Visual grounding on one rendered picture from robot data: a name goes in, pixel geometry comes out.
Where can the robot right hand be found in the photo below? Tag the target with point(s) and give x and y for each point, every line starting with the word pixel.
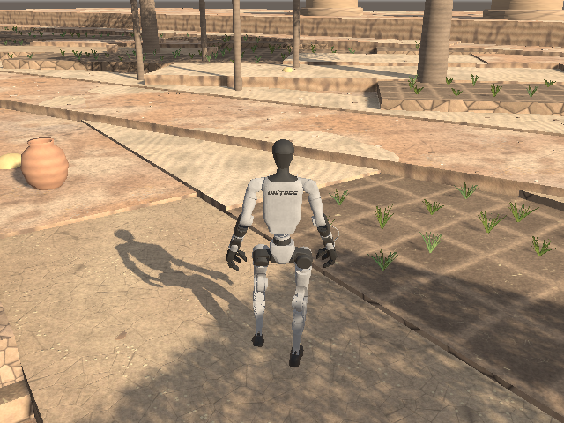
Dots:
pixel 329 253

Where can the robot head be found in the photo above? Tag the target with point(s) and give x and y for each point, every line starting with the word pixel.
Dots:
pixel 283 151

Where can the robot left hand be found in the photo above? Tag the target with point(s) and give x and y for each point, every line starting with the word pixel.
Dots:
pixel 230 256

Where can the robot right upper arm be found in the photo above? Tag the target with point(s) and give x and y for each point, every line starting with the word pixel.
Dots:
pixel 315 201

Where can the right robot forearm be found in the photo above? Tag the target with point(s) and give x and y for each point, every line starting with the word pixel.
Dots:
pixel 326 235

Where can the left robot shin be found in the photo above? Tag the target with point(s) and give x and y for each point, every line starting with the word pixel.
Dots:
pixel 259 307

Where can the robot left upper arm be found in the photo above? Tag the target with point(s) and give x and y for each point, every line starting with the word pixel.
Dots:
pixel 249 202

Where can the left robot forearm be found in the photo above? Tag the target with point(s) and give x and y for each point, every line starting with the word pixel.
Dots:
pixel 238 235

